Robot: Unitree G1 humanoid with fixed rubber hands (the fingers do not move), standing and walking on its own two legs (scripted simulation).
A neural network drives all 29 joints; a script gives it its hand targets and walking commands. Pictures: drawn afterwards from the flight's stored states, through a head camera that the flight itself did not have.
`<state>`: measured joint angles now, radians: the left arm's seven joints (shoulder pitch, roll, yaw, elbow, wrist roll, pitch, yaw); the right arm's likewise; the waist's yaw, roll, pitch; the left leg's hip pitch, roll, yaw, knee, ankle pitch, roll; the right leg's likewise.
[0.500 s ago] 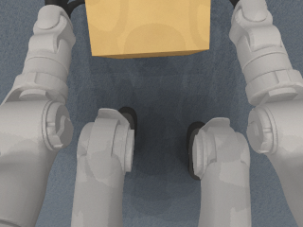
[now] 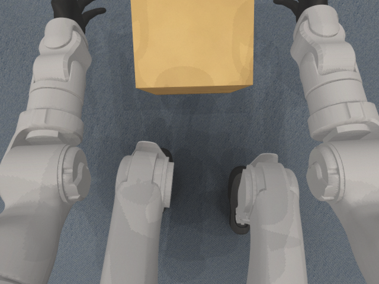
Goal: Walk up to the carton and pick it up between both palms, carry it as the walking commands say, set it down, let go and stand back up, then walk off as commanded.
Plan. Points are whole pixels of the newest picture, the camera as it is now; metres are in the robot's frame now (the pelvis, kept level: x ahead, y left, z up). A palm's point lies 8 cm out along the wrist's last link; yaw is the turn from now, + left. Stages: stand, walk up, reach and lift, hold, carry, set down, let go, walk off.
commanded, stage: set down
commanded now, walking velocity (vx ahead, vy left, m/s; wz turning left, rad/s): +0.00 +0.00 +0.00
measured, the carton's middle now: (192, 46) +0.53 +0.07 -0.29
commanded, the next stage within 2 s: let go in 1.04 s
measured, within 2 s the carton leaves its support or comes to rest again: neither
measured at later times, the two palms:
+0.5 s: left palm out of the picture +0.51 +0.27 +0.02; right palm out of the picture +0.57 -0.11 +0.02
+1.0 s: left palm out of the picture +0.51 +0.28 +0.15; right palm out of the picture +0.56 -0.12 +0.14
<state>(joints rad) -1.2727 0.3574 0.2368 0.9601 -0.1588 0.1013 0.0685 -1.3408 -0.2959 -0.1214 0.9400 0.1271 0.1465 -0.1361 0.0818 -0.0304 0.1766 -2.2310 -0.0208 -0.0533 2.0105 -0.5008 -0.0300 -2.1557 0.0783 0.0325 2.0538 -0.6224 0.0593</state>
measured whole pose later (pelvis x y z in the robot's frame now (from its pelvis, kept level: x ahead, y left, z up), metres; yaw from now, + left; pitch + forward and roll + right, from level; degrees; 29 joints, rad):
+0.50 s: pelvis +0.02 +0.00 +0.12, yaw +0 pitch +48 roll -2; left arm -1.11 0.31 0.31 0.78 -0.07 0.20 0.02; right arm -1.18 -0.25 -0.22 0.80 0.04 0.22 -0.10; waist 0.07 -0.03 -0.04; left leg -1.98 -0.02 -0.05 1.58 -0.43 -0.02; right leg -1.92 0.06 0.05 1.61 -0.53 0.05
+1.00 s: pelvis +0.04 +0.01 +0.24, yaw +1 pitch +44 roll -2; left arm -1.04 0.25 0.41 0.86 0.05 0.12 -0.05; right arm -1.09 -0.20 -0.29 0.86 -0.07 0.16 -0.04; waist 0.07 -0.03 -0.06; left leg -1.54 -0.02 -0.05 1.02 -0.26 -0.01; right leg -1.48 0.04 0.07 1.05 -0.34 0.04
